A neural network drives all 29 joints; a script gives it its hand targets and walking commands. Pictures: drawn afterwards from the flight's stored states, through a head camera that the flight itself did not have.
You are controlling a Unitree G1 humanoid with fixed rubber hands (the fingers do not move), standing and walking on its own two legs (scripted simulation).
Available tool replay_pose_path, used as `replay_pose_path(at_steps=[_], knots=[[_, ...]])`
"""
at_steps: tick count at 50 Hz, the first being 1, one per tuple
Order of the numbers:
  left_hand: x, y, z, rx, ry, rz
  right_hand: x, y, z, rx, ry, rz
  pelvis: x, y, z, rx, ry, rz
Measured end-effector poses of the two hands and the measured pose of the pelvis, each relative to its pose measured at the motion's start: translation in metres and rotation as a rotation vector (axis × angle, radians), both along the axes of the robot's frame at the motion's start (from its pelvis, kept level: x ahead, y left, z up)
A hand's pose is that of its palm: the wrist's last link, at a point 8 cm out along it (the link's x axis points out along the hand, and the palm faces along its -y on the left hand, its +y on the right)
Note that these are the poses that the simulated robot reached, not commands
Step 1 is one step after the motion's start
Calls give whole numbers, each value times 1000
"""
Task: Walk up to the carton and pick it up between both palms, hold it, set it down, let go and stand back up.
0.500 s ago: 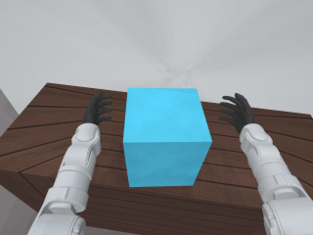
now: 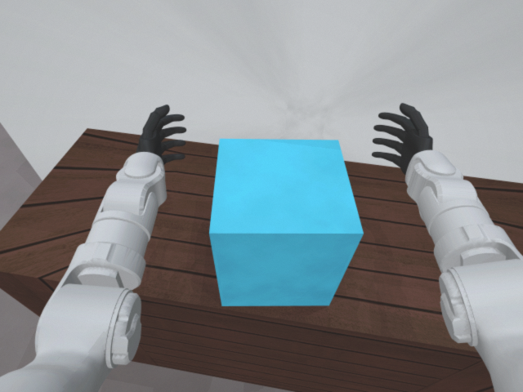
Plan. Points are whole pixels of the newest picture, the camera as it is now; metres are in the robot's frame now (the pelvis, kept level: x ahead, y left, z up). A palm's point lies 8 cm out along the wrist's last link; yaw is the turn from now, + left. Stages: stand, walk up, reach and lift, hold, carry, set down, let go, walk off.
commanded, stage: reach and lift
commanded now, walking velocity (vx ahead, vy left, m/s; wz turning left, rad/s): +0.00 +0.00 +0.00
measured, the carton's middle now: (277, 226) +0.44 +0.00 -0.01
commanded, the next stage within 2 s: none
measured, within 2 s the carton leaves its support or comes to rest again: neither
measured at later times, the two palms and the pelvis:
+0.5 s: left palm (171, 210) +0.42 +0.18 +0.05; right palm (381, 211) +0.44 -0.18 +0.05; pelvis -0.02 +0.00 -0.02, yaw +1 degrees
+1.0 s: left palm (187, 215) +0.43 +0.16 +0.02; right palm (362, 213) +0.45 -0.16 +0.02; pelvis -0.01 -0.01 -0.03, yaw +2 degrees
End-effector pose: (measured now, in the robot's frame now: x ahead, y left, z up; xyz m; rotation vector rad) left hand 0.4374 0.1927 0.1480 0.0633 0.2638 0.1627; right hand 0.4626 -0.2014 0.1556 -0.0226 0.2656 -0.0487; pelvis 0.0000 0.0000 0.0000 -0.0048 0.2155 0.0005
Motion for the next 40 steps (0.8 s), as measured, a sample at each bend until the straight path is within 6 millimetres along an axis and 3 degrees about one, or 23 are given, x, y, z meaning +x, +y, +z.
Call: replay_pose_path(at_steps=[4, 16, 21, 29, 40], knots=[[-3, 4, -17, 2, 12, 2, -2, 6, -18, -17, 28, 1, -1, 1, -1, -2, 5, 7], [-34, 6, -94, 3, 29, 2, -28, 30, -91, -7, 43, 12, -12, 5, -8, -14, 82, 29], [-29, -6, -102, -10, 8, -4, -30, 29, -103, -7, 45, 5, -17, 6, -14, -13, 142, 26], [-14, -21, -103, -9, -12, -30, -24, 16, -105, -21, 34, -21, -15, 2, -21, -8, 187, 15], [-16, -16, -123, -13, 1, -7, -11, 15, -118, -17, 2, -7, -11, -6, -24, -4, 212, 21]])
